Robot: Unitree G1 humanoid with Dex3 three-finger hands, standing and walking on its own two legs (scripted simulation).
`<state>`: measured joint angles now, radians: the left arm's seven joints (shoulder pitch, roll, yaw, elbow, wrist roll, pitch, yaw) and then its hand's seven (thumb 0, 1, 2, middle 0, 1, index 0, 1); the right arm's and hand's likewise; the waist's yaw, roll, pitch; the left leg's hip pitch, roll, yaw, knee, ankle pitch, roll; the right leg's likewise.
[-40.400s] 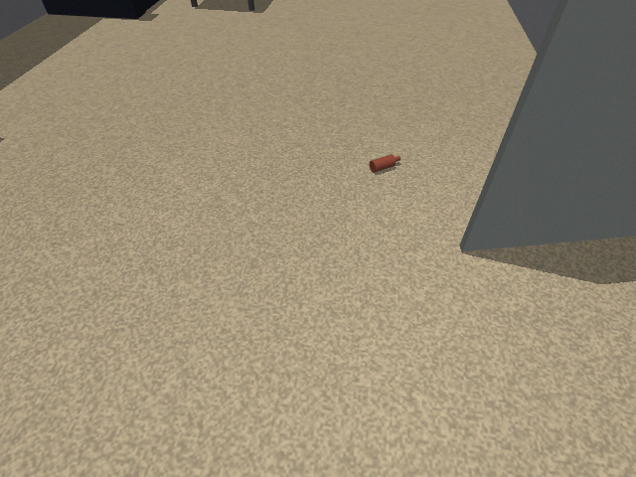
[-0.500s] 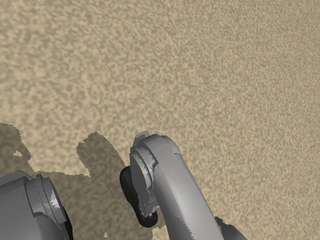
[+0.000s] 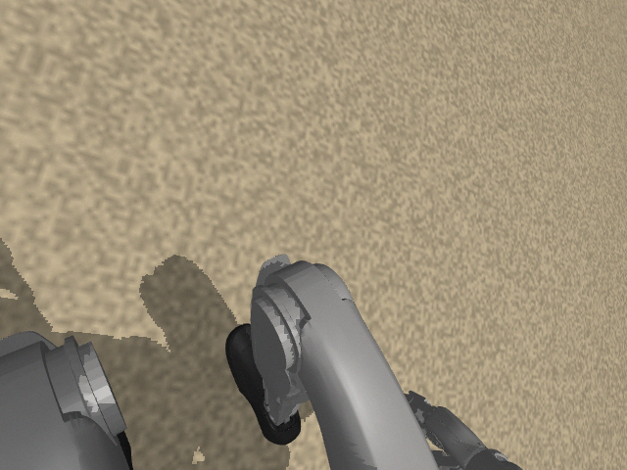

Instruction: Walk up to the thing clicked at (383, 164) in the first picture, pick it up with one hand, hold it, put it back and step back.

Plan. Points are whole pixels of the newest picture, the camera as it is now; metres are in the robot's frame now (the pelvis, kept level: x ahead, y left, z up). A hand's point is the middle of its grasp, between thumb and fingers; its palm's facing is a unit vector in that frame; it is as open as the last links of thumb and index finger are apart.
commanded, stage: rest palm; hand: left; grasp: from above
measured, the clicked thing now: out of the picture +0.47 +0.38 -0.28
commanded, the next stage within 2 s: close in 0.88 s
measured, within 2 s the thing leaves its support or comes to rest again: neither
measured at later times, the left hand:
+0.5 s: hand out of the picture +0.45 +0.35 -0.25, palm faces -0.46 -0.15 -0.88, open 13.4 cm
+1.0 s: hand out of the picture +0.46 +0.35 -0.26, palm faces -0.44 -0.15 -0.88, open 12.4 cm
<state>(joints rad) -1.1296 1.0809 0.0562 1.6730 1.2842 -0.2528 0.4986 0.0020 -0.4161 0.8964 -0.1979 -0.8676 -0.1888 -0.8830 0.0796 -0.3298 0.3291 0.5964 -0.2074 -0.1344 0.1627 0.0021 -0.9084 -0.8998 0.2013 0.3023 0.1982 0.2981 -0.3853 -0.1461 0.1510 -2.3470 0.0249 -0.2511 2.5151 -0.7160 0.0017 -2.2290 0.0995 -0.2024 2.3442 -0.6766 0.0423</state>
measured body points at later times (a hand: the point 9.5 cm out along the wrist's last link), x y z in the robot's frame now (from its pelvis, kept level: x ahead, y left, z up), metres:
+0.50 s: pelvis +0.00 +0.00 +0.00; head +0.29 +0.14 +0.31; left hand +0.48 +0.35 -0.20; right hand +0.06 -0.25 -0.05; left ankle +0.06 +0.13 -0.28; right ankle +0.11 -0.11 -0.28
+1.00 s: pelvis +0.00 +0.00 +0.00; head +0.29 +0.14 +0.31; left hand +0.48 +0.35 -0.21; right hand +0.07 -0.25 -0.05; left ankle +0.06 +0.13 -0.28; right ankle +0.11 -0.11 -0.28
